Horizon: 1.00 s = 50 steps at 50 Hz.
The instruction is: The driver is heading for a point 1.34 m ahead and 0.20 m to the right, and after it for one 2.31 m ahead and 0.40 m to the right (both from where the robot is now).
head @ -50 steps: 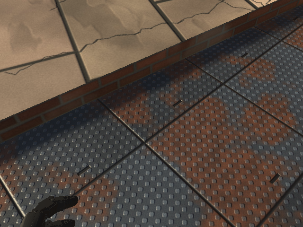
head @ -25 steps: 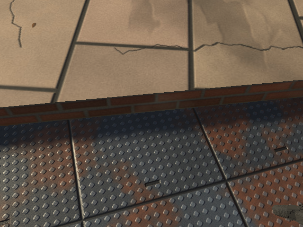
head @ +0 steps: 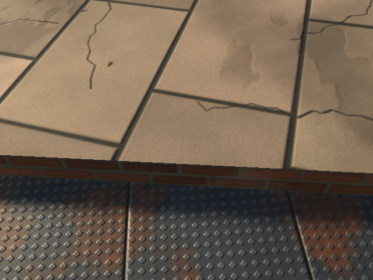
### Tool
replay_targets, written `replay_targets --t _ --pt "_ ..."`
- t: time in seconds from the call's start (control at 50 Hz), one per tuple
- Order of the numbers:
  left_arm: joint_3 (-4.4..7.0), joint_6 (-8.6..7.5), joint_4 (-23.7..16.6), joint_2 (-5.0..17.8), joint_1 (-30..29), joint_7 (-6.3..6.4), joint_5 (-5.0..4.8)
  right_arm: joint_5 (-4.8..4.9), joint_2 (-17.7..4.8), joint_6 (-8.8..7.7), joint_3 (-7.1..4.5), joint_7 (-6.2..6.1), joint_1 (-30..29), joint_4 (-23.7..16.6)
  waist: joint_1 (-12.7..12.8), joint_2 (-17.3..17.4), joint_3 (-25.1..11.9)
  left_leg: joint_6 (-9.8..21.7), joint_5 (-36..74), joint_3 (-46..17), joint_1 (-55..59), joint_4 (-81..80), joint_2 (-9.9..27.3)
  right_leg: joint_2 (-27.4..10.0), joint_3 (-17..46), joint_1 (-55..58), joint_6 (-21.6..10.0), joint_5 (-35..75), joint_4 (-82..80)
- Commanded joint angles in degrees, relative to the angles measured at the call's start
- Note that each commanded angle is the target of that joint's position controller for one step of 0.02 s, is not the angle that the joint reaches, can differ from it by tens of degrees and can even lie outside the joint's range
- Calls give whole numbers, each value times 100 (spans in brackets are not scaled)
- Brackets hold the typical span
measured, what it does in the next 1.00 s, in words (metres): walks ahead: left foot, then left foot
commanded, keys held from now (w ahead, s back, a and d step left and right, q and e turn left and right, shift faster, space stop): no key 0.22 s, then w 0.78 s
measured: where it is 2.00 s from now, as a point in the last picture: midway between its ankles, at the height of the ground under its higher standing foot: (198, 176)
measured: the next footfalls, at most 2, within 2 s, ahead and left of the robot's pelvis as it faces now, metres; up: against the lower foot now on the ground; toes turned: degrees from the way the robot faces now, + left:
left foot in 0.22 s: +0.03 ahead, +0.15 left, +0.00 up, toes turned -3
left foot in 0.92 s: +0.38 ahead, +0.12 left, +0.00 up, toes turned +4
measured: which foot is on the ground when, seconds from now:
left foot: up 0.00-0.20, down 0.22-0.50, up 0.52-0.90, down 0.92-1.00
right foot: down 0.00-0.94, up 0.96-1.00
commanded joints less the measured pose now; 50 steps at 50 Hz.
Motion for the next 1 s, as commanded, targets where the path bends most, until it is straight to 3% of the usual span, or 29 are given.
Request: replay_targets --t 0.02,0.06,0.1,0.14,0.18,0.2,0.22,0.24,0.26,0.3,0.36,0.42,0.48,0.5,0.52,0.54,0.56,0.58,0.6,0.64,0.7,0.76,0.84,0.88,0.92,0.94,0.96,0.98,1.0 --pt "220 -28 -359 850 -106 34 -129 8 -752 56 -273 -58 308 -193 -55 -809 -569 -344 -98 -133 -750 1355 377 -1766 1777 1244 -1286 2598 -864" --pt "171 51 -333 728 -312 25 -112 34 -350 91 -147 -24 322 -149 -176 -933 -535 -420 170 247 -218 572 468 -1300 1092 939 -1048 2526 -901" --pt "177 123 -287 697 -281 16 -110 23 -72 61 -32 11 147 -161 -46 -1247 -637 -449 315 612 291 -557 597 -1085 785 983 -990 2525 -856" --pt "208 170 -189 809 -18 16 -133 55 -129 41 -41 46 46 -139 113 -1421 -727 -410 711 716 648 -1443 637 -1174 908 1169 -1088 2338 -794" --pt "180 181 -144 793 -10 5 -200 44 -162 23 -65 76 283 28 -44 -1324 -689 -226 1798 869 1309 -2815 584 -1118 887 982 -969 1842 -676" --pt "148 146 -71 724 192 -6 -212 -12 -246 18 -69 82 258 39 -14 -1192 -644 -74 2225 734 1684 -3214 651 -1045 882 746 -734 1393 -697" --pt "104 79 -47 646 303 -37 -138 -88 -504 17 -98 53 246 -30 61 -786 -715 130 2800 248 2144 -3104 1105 -925 751 352 -385 796 -549" --pt "34 1 -46 397 512 -81 -26 -142 -742 29 -148 37 221 65 347 301 -798 463 2205 -90 1928 -2902 1423 -338 88 257 -11 -364 -393" --pt "9 -14 -28 392 188 -74 8 -146 -413 11 -85 83 186 87 125 552 -662 663 528 -185 1269 -3184 1392 -128 -246 572 231 -664 -151" --pt "102 -23 -65 597 -151 -21 -112 -141 -711 -39 -154 84 350 116 -143 801 27 868 -1170 -816 935 -3828 1633 163 -634 -62 282 -1106 662" --pt "166 -165 -194 646 -259 -45 -276 -24 -726 -226 -152 17 738 282 -289 1246 617 1277 -959 -1684 1153 -4138 2242 -152 -278 -970 -32 -1450 1459" --pt "142 -352 -171 524 -188 -196 -342 96 -644 -321 -136 13 717 304 -211 920 564 1279 -206 -1471 1515 -4052 2222 -297 -251 -915 -350 -1567 850" --pt "210 -375 315 543 795 -257 -249 106 -560 -310 -112 66 333 223 318 557 47 972 794 -585 581 -3454 1643 83 -590 1441 -288 64 -287" --pt "255 -356 450 669 1319 -235 -258 54 -304 -338 -33 84 225 166 523 255 -131 760 920 -260 124 -2778 1395 -237 -158 2136 -358 -92 -419" --pt "377 -355 499 1229 1818 -195 -244 9 118 -420 82 92 141 -59 594 -1168 -266 298 746 616 -905 -1027 659 -1330 1642 2858 -852 -860 -1132" --pt "444 -375 519 1495 2132 -238 -197 109 -199 -521 1 47 8 -244 752 -1810 -216 149 -287 568 -1847 372 491 -2297 3594 2948 -1621 -1673 -1904" --pt "373 -187 569 1267 1960 -179 133 -413 -506 -429 -93 138 122 -10 550 -830 207 394 -23 481 -2052 699 726 -2277 3152 2617 -1426 -2129 -2005" --pt "314 -129 468 1040 1601 -165 113 -403 -378 -416 -85 233 199 100 358 -692 522 463 510 488 -1933 711 912 -1966 2642 2211 -1247 -2082 -2047" --pt "261 -121 428 899 1366 -149 87 -312 -308 -429 -72 314 249 167 224 -778 582 481 943 591 -1774 602 1053 -1684 2152 2047 -1048 -1661 -2174" --pt "207 -182 482 797 1305 -139 -2 -309 -232 -395 -41 424 304 298 148 -889 450 384 1480 824 -1424 544 1096 -1331 1398 1928 -935 -191 -2247" --pt "194 -260 685 789 1553 -160 -65 -281 -156 -371 9 460 -68 239 180 -761 332 219 1747 1066 -1444 48 1084 -1223 779 2144 -1024 1357 -2162" --pt "169 -258 854 746 1726 -153 -73 -244 -14 -371 104 486 -695 82 313 -853 399 186 2172 1220 -1197 -920 1042 -1149 418 2050 -991 1583 -2179" --pt "197 -267 1031 889 1795 -127 -75 -211 -136 -360 99 463 -935 51 259 -862 519 372 2366 1313 -429 -1743 949 -1382 337 1844 -911 1813 -2140" --pt "209 -255 1098 966 1681 -111 -83 -223 -223 -393 55 407 -632 153 41 -757 419 550 2187 1366 165 -1959 802 -1460 244 1880 -815 2746 -1747" --pt "185 -220 1157 936 1604 -105 -76 -286 -396 -471 -58 296 700 645 -557 -437 -308 793 2092 1447 1845 -2416 510 -1086 -166 1655 -619 3955 -6" --pt "112 -214 1024 743 1581 -109 -74 -394 -773 -519 -169 216 1687 851 -940 124 -982 1042 1061 329 3140 -2718 1512 -769 -410 729 -500 2566 1660" --pt "-10 -205 849 119 2119 -128 -180 -417 -1387 -525 -289 191 1945 912 -616 1637 -1469 1586 -436 -2640 4100 -3686 3042 307 -568 -1020 -329 -1391 3570" --pt "127 -183 935 718 1806 -97 -39 -197 -1071 -490 -226 208 1469 881 -530 875 -1019 1555 -856 -3183 3506 -4163 2942 135 196 -1481 -472 -1546 4031" --pt "165 -196 883 775 1497 -144 -60 -131 -735 -492 -134 221 915 834 -274 466 -294 1446 -524 -2229 2825 -4128 2748 -201 180 -1557 -543 -965 3956"
Velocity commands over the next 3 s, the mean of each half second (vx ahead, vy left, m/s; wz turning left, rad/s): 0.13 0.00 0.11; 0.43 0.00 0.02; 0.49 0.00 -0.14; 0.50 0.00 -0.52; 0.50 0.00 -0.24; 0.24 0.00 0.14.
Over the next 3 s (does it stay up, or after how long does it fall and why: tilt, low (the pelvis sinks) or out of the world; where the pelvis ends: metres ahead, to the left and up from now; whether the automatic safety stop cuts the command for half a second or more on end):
stays up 1.28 -0.20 0.15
